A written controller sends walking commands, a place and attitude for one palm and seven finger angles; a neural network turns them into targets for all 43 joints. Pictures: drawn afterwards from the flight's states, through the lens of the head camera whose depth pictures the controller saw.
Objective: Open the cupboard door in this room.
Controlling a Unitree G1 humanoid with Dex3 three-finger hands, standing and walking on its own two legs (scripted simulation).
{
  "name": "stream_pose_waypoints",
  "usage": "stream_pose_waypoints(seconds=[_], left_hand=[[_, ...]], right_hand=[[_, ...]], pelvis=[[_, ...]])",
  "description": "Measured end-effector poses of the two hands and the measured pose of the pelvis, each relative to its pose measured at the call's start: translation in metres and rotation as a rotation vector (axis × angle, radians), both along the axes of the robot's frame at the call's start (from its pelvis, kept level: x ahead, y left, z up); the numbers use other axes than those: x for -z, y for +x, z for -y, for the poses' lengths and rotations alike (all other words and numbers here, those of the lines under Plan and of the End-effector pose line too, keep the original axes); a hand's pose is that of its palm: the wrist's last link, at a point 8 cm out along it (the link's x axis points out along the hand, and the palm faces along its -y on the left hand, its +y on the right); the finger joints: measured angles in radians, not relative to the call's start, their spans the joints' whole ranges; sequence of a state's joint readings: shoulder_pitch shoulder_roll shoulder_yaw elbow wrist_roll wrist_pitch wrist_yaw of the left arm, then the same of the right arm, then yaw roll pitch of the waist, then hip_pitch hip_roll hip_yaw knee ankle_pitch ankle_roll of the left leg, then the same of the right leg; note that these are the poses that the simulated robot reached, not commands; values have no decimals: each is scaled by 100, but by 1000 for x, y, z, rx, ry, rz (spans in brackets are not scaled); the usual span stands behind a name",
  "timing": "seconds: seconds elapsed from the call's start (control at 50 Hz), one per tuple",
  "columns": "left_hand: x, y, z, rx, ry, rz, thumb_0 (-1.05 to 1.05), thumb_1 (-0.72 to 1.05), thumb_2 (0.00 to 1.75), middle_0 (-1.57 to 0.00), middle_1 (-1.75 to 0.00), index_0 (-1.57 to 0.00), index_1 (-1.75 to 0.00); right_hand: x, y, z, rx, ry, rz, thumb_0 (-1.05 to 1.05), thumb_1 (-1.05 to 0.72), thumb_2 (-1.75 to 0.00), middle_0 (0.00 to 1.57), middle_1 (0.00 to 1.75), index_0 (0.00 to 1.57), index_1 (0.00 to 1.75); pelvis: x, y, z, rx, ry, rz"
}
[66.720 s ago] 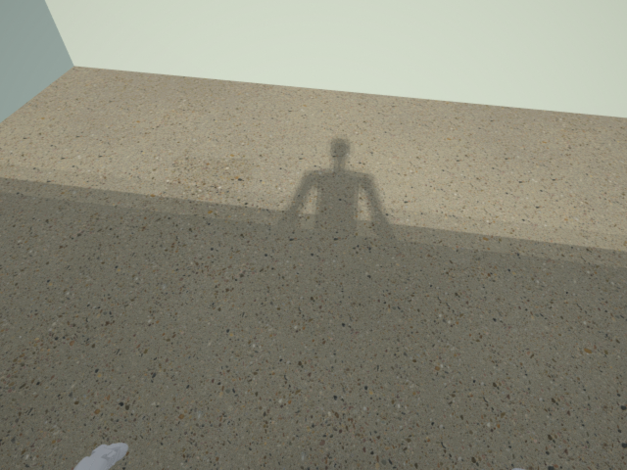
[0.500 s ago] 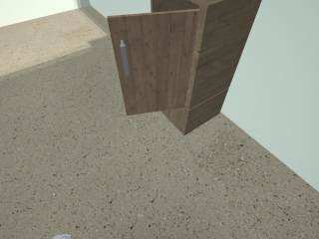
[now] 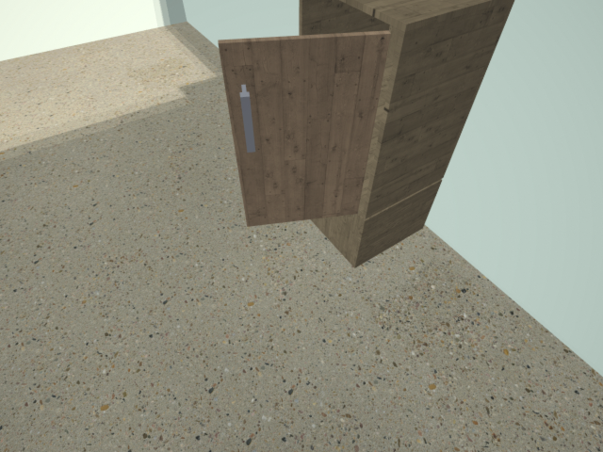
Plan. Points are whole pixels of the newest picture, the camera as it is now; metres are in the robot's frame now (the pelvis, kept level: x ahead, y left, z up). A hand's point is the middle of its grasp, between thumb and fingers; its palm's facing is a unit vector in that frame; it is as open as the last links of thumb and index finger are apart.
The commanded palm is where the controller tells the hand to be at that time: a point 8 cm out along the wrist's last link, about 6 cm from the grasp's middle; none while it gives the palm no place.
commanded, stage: take the last steps up to it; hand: left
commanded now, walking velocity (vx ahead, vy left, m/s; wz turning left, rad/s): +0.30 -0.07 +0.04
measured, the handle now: (247, 119) +0.83 +0.17 -0.02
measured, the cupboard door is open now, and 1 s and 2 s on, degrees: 66 66 66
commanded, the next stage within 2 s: come to a stop and stand still in 0.78 s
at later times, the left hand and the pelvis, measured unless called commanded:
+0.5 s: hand out of the picture +0.07 +0.11 -0.17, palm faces +0.09 -0.98 -0.18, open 7.4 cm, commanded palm none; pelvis +0.12 -0.05 +0.00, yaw +2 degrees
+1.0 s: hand (249, 351) +0.32 +0.12 -0.18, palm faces +0.11 -0.97 -0.24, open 7.3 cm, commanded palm none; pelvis +0.28 -0.08 -0.02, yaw +4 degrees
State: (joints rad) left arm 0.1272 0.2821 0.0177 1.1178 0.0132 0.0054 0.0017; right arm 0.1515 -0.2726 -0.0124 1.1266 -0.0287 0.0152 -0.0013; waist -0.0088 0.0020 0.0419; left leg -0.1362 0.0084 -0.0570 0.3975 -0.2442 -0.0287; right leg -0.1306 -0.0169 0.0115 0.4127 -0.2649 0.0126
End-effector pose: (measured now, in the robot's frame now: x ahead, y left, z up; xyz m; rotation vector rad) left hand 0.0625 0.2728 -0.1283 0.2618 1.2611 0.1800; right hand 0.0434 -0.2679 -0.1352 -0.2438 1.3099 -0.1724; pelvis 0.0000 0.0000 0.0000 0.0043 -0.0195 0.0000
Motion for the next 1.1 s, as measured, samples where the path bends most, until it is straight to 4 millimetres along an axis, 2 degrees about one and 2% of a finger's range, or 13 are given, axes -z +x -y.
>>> stream_pose_waypoints(seconds=[0.2,0.32,0.36,0.4,0.46,0.56,0.66,0.7,0.74,0.8,0.9,1.0,1.1], left_hand=[[28,-34,35,-68,-89,-178,0,91,90,-20,-29,-20,-30],[28,-3,64,-81,-83,-157,0,91,90,-20,-29,-20,-30],[25,6,73,-109,-79,-113,0,91,90,-20,-29,-20,-30],[21,9,83,-134,-78,-106,0,91,90,-20,-29,-20,-30],[17,5,99,-149,-97,-154,0,91,90,-20,-29,-20,-30],[17,-4,125,-166,-157,-284,0,91,90,-20,-29,-20,-30],[28,3,131,-200,-199,-373,0,90,90,-20,-30,-20,-30],[38,18,126,-183,-205,-383,0,90,90,-20,-30,-20,-30],[42,47,120,-155,-190,-349,0,90,90,-20,-30,-20,-30],[37,109,110,-144,-161,-212,0,91,90,-20,-29,-20,-30],[19,200,103,-126,-101,12,1,93,90,-20,-29,-19,-30],[23,243,111,-116,-57,44,0,93,90,-20,-29,-19,-30],[23,277,123,-96,-84,3,0,92,90,-20,-29,-19,-30]], right_hand=[[21,-18,-39,56,96,-116,0,-90,-90,20,30,20,30],[31,-37,-30,110,135,-236,0,-90,-90,20,30,20,30],[29,-32,-23,103,135,-281,0,-90,-90,20,30,20,30],[24,-14,-13,94,125,-285,0,-90,-90,20,30,20,30],[18,33,0,76,112,-222,1,-91,-90,20,30,20,30],[12,141,7,20,106,-26,1,-91,-90,20,30,19,30],[12,245,-3,-40,82,177,0,-91,-90,20,30,19,30],[14,268,-5,-28,69,246,0,-91,-90,20,30,19,30],[12,275,-5,-16,74,254,0,-91,-90,20,30,19,30],[11,268,-3,-27,78,174,-1,-91,-90,20,30,20,30],[15,262,32,-27,47,41,-2,-95,-90,20,30,20,30],[27,270,59,6,56,-45,-1,-94,-90,20,30,20,30],[19,284,61,34,48,-68,0,-92,-90,20,30,19,30]], pelvis=[[12,38,8,9,14,-17],[19,64,33,-18,4,-15],[16,76,39,-39,6,-12],[12,88,44,-42,16,-14],[6,105,50,-35,30,-25],[4,137,51,-14,33,-35],[18,180,42,-2,14,-10],[27,196,38,24,-3,-2],[26,207,41,27,10,11],[17,220,47,-7,5,2],[11,247,63,-52,-9,-4],[20,283,85,-65,14,-6],[13,309,85,-65,0,-26]])
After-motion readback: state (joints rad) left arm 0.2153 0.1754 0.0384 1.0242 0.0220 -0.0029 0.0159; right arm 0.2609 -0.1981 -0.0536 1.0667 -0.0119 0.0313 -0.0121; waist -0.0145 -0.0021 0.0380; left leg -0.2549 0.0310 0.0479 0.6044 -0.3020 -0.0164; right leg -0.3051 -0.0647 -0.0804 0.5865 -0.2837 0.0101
